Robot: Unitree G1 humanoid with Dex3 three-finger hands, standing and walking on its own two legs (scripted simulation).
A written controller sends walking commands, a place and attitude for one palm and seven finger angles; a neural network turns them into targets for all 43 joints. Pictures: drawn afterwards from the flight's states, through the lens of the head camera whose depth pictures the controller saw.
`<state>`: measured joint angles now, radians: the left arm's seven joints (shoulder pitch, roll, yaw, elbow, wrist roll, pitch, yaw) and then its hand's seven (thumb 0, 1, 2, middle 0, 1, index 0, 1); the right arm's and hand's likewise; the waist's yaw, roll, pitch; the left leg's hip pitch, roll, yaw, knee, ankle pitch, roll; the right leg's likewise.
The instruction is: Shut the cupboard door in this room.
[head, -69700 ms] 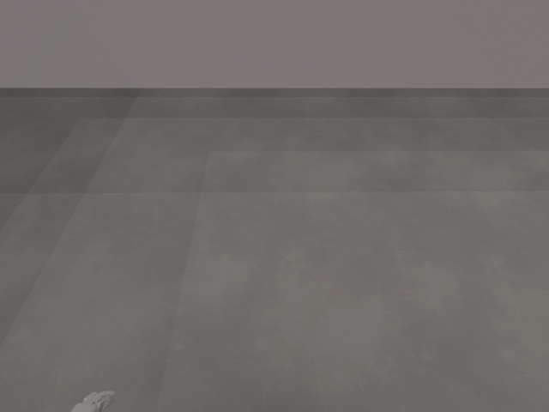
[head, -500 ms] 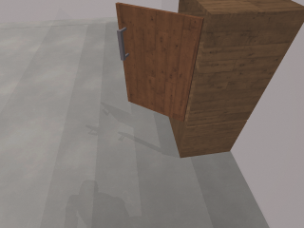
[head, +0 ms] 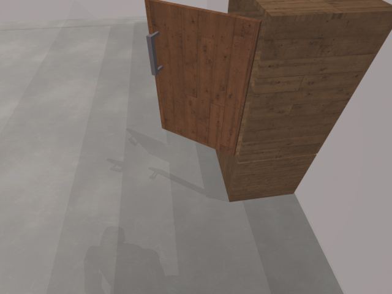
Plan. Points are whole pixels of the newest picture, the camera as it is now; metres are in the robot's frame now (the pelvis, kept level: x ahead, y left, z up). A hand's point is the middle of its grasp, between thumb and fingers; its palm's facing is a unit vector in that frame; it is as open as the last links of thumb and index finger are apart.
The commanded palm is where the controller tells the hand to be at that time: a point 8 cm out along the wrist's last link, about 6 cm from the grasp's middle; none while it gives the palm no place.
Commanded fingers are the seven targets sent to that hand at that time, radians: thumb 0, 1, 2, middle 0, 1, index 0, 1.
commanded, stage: look to check the result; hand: left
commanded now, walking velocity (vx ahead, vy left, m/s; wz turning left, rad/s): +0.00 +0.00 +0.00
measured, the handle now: (155, 53) +0.90 +0.20 +0.05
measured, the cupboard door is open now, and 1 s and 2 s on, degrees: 54 54 54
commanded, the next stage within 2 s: walk to a spot facing it in 0.32 s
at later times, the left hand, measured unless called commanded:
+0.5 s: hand out of the picture +0.00 +0.15 -0.18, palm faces +0.04 -0.99 -0.16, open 7.4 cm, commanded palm none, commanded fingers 0.00 0.90 0.90 -0.20 -0.30 -0.20 -0.30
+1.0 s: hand out of the picture +0.05 +0.23 -0.17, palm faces +0.29 -0.92 -0.25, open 7.4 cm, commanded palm none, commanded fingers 0.00 0.90 0.90 -0.20 -0.30 -0.20 -0.30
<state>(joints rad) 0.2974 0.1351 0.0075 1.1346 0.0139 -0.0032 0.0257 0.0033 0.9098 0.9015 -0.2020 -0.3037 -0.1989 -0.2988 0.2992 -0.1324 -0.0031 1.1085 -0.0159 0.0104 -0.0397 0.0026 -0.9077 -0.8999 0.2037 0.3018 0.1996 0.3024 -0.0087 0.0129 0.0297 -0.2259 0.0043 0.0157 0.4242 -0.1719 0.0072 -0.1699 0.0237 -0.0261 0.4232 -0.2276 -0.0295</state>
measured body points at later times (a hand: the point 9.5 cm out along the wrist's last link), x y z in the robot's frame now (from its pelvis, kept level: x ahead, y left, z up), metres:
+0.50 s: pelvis +0.01 -0.01 +0.00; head +0.02 -0.01 +0.45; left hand +0.00 +0.20 -0.16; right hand +0.00 -0.22 -0.16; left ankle +0.04 +0.11 -0.74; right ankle +0.00 -0.10 -0.74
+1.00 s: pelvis +0.00 +0.00 +0.00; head +0.05 +0.03 +0.44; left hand +0.04 +0.28 -0.15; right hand +0.10 -0.23 -0.15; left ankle +0.02 +0.11 -0.74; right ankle +0.01 -0.15 -0.67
